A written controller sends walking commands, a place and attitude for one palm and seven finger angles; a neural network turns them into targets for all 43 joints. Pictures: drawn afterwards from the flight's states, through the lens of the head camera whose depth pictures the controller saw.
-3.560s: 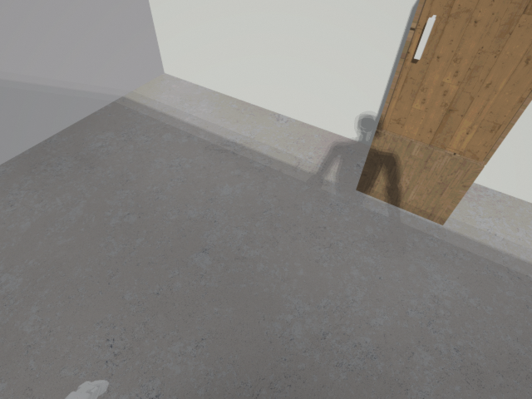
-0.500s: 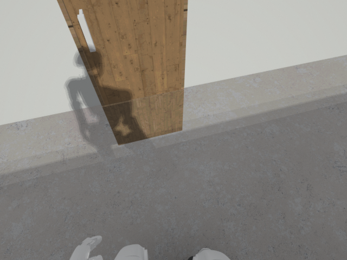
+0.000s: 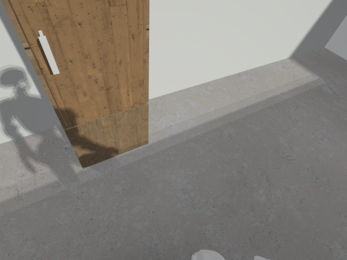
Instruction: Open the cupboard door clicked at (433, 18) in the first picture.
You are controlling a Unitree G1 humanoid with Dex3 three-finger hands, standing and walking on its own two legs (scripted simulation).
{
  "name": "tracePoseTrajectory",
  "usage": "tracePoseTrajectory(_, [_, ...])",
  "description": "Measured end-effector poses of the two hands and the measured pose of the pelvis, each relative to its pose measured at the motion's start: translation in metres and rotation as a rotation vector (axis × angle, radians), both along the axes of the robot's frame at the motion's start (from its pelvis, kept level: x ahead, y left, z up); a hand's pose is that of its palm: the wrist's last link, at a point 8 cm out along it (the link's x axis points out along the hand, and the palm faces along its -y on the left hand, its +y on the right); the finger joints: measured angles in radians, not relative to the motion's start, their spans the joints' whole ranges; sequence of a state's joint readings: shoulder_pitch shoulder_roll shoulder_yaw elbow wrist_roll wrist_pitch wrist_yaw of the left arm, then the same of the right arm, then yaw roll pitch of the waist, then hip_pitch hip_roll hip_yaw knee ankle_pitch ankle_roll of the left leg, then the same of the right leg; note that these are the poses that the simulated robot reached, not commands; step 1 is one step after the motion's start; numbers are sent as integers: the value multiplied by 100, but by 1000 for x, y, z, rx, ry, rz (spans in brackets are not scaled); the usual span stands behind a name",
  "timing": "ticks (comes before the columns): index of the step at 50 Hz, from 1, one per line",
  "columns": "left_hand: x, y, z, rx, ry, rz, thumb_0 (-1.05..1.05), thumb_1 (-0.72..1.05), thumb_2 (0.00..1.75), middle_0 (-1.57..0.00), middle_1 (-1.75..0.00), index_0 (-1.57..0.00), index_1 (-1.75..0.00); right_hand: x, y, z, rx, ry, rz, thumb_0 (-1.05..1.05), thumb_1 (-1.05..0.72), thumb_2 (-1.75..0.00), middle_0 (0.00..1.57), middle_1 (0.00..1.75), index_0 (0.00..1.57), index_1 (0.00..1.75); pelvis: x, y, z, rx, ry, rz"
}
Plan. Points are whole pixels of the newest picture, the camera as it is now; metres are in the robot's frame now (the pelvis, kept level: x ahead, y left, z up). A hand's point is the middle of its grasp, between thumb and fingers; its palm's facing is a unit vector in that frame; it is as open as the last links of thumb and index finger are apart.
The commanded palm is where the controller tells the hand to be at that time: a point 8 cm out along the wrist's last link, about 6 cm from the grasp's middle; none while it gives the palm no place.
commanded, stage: walk to a spot facing it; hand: left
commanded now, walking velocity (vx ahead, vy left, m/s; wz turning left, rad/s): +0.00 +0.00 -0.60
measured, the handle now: (48, 52) +0.67 +0.49 +0.05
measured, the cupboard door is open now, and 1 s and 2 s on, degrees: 0 0 0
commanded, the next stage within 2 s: turn to face it in 1.10 s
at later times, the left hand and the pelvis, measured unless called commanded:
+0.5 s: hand out of the picture +0.14 +0.11 -0.15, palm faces -0.29 -0.92 -0.27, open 7.4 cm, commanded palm none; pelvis -0.02 -0.05 +0.00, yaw -18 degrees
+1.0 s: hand (132, 230) +0.22 +0.12 -0.18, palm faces -0.52 -0.84 -0.17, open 7.4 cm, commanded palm none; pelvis +0.06 -0.02 +0.01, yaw -35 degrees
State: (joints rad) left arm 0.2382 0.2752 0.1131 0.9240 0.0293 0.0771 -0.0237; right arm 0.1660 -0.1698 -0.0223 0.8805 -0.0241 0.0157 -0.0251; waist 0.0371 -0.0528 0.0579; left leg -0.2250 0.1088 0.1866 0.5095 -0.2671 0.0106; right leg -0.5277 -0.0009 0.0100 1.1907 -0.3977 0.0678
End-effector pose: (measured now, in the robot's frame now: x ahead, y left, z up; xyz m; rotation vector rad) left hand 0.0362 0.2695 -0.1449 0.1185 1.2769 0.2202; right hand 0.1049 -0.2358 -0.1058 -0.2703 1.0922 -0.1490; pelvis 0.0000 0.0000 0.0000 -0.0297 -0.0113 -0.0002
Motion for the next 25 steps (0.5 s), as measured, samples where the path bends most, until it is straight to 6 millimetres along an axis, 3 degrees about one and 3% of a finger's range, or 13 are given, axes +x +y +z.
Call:
tracePoseTrajectory(6, [27,-13,6,8,21,-114,1,91,90,-19,-30,-19,-30,-57,-15,-12,29,75,-139,0,-90,-90,21,30,20,30,-4,-5,1,1,3,-87])
tracePoseTrajectory(15, [98,-77,13,73,-114,-328,1,91,90,-19,-30,-20,-30,-150,-62,-58,91,216,-339,0,-91,-90,21,30,20,30,-15,-40,-20,30,8,-204])
tracePoseTrajectory(19, [108,-97,25,79,-141,-363,1,91,90,-20,-30,-20,-30,-162,-72,-53,91,236,-383,1,-91,-90,20,30,20,30,-17,-47,-12,43,6,-244])
tracePoseTrajectory(25, [114,-115,26,47,-126,-433,1,91,90,-20,-30,-20,-30,-153,-79,-36,79,149,-420,1,-91,-90,20,30,20,30,-19,-51,-3,51,13,-314])
